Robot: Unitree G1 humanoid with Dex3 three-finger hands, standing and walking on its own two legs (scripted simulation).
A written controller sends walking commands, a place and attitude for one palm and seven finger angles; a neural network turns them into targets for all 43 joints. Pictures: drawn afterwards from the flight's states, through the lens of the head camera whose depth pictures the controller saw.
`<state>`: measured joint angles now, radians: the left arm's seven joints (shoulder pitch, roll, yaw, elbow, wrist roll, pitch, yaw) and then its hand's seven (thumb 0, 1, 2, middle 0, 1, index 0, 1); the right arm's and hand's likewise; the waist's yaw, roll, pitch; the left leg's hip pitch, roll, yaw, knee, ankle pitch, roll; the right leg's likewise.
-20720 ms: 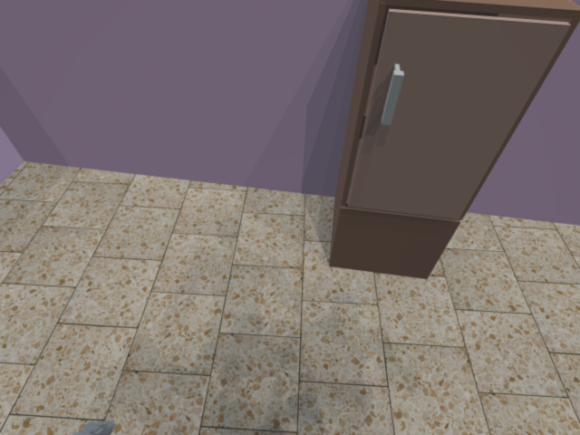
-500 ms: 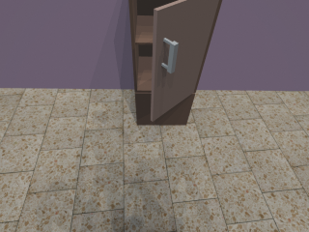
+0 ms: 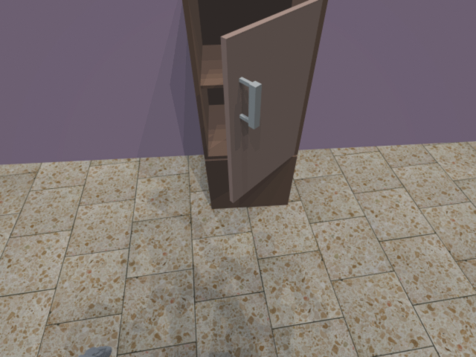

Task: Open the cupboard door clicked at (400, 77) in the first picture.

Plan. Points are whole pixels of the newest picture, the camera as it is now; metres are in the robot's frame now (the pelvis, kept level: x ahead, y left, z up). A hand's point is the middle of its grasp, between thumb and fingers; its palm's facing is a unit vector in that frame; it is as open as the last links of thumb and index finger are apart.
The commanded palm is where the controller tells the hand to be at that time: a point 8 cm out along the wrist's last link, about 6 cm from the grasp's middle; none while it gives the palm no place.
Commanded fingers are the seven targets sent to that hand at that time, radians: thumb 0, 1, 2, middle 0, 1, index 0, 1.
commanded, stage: let the arm hang, fingers relaxed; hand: left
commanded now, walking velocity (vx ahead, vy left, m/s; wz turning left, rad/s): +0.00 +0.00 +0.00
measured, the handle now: (248, 103) +0.70 +0.01 +0.04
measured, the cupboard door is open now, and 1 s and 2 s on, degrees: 41 41 41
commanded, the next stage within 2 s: look to check the result in 0.08 s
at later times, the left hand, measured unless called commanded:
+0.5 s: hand out of the picture +0.09 +0.24 -0.16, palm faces -0.03 -0.94 -0.33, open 7.4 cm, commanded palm none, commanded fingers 0.00 0.90 0.90 -0.20 -0.30 -0.20 -0.30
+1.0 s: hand out of the picture +0.12 +0.22 -0.16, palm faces -0.05 -0.95 -0.31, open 7.4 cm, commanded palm none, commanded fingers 0.00 0.90 0.90 -0.20 -0.30 -0.20 -0.30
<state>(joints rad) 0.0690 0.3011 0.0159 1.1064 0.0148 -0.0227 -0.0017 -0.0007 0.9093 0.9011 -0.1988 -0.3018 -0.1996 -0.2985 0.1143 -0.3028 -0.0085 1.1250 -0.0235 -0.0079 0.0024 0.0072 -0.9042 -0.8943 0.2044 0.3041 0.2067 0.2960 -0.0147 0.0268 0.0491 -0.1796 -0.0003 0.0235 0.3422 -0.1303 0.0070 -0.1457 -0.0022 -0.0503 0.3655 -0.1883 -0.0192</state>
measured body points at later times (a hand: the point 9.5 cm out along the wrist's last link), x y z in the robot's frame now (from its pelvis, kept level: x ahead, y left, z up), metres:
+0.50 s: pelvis +0.03 -0.01 +0.00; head +0.05 -0.01 +0.45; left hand +0.09 +0.29 -0.13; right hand +0.09 -0.29 -0.14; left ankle +0.04 +0.11 -0.75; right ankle +0.01 -0.11 -0.75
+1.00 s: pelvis +0.04 -0.01 +0.00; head +0.07 -0.01 +0.45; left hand +0.12 +0.27 -0.14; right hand +0.10 -0.28 -0.15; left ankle +0.04 +0.11 -0.75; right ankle +0.01 -0.11 -0.75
